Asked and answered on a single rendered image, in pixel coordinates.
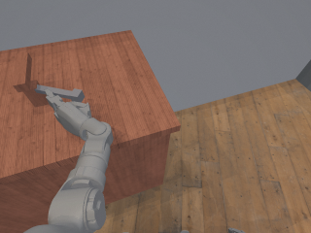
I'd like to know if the left robot upper arm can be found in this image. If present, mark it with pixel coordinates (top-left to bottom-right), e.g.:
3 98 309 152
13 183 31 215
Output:
23 186 107 233

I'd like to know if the left robot forearm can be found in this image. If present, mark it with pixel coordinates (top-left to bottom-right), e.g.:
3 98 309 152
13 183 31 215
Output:
48 117 114 224

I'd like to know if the counter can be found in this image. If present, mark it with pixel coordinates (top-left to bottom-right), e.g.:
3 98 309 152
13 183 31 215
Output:
0 30 181 233

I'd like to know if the tap lever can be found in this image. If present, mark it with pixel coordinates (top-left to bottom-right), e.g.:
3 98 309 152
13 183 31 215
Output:
34 84 85 103

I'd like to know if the left robot hand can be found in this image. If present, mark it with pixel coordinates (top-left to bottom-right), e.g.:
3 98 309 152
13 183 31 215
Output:
45 88 92 137

